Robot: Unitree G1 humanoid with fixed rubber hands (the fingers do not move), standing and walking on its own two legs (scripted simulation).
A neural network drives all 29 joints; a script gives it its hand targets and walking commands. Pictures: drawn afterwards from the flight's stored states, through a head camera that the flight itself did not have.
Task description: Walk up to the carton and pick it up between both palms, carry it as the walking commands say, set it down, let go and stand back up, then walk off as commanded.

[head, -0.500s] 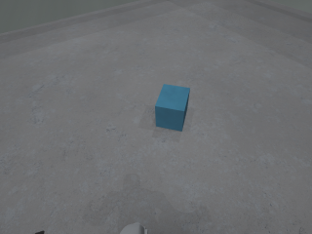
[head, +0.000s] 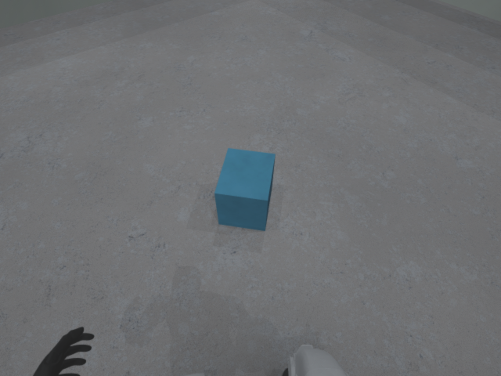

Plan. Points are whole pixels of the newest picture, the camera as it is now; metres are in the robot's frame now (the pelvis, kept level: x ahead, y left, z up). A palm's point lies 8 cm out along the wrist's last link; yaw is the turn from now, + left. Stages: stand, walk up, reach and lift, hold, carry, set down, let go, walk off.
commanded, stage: walk up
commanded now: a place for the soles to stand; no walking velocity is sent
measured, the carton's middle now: (246, 189) +0.92 -0.02 -0.62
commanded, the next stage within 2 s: none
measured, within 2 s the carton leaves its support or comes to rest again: neither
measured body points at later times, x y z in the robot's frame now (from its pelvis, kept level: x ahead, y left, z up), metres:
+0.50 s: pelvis +0.16 -0.02 -0.01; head +0.16 -0.02 +0.44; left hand +0.27 +0.33 -0.09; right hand +0.21 -0.38 -0.10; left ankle +0.16 +0.13 -0.69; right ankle +0.25 -0.14 -0.70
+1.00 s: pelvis +0.31 +0.00 +0.00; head +0.33 +0.01 +0.45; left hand +0.40 +0.35 -0.10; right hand +0.40 -0.35 -0.09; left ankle +0.34 +0.12 -0.70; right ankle +0.40 -0.14 -0.68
